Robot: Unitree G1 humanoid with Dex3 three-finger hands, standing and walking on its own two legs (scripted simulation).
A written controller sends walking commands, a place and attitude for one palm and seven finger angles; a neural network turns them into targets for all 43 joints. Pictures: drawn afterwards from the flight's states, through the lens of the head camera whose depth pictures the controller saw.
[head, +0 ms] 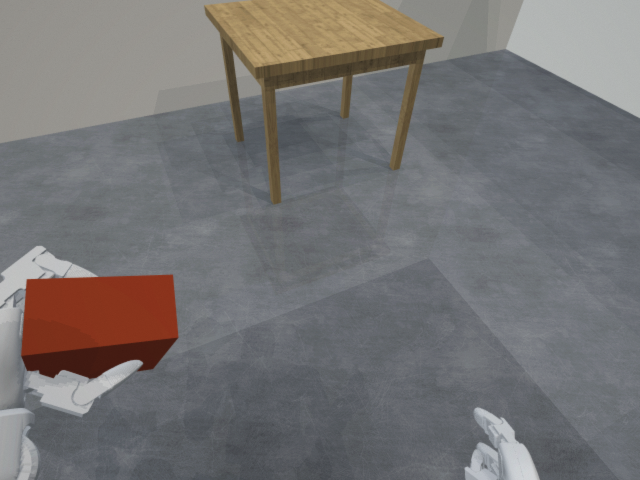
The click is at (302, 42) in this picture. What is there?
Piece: table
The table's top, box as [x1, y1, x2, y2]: [204, 0, 443, 78]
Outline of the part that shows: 204,5 205,13 208,18 256,78 441,46 443,36 379,0 249,0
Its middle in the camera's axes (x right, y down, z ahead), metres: -0.02 -0.92 +1.66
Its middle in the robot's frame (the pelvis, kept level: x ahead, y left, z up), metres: +1.85 +0.10 -0.11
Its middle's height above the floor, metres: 0.66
